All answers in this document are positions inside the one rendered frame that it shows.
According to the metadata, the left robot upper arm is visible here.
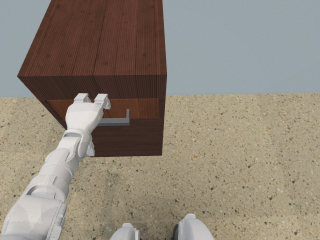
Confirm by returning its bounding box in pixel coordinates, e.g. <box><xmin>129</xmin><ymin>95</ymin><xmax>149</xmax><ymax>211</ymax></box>
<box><xmin>0</xmin><ymin>195</ymin><xmax>67</xmax><ymax>240</ymax></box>

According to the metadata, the robot right thigh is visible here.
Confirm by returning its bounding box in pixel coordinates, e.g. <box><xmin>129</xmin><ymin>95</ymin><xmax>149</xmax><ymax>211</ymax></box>
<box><xmin>178</xmin><ymin>218</ymin><xmax>215</xmax><ymax>240</ymax></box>

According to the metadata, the robot left thigh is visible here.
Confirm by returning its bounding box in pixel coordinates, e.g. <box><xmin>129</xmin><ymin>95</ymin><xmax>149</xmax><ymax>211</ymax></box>
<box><xmin>110</xmin><ymin>227</ymin><xmax>140</xmax><ymax>240</ymax></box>

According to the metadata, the handle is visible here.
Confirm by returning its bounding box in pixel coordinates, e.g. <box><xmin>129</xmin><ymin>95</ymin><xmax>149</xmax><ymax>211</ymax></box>
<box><xmin>97</xmin><ymin>109</ymin><xmax>130</xmax><ymax>126</ymax></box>

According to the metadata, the left robot forearm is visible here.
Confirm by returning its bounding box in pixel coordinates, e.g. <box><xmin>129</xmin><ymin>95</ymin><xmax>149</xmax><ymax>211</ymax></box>
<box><xmin>1</xmin><ymin>128</ymin><xmax>91</xmax><ymax>236</ymax></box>

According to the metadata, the left robot hand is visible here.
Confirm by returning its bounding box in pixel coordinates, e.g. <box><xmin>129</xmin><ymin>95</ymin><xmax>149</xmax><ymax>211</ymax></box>
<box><xmin>65</xmin><ymin>93</ymin><xmax>111</xmax><ymax>156</ymax></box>

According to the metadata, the cabinet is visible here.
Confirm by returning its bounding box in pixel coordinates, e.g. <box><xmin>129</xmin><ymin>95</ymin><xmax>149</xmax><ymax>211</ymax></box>
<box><xmin>17</xmin><ymin>0</ymin><xmax>167</xmax><ymax>158</ymax></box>

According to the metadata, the drawer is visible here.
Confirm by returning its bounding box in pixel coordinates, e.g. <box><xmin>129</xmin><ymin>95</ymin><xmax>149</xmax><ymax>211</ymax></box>
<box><xmin>47</xmin><ymin>98</ymin><xmax>159</xmax><ymax>120</ymax></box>

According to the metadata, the robot thigh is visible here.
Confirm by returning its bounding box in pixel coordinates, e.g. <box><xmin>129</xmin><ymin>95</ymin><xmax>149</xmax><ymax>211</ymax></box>
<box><xmin>178</xmin><ymin>218</ymin><xmax>215</xmax><ymax>240</ymax></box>
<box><xmin>110</xmin><ymin>227</ymin><xmax>140</xmax><ymax>240</ymax></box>

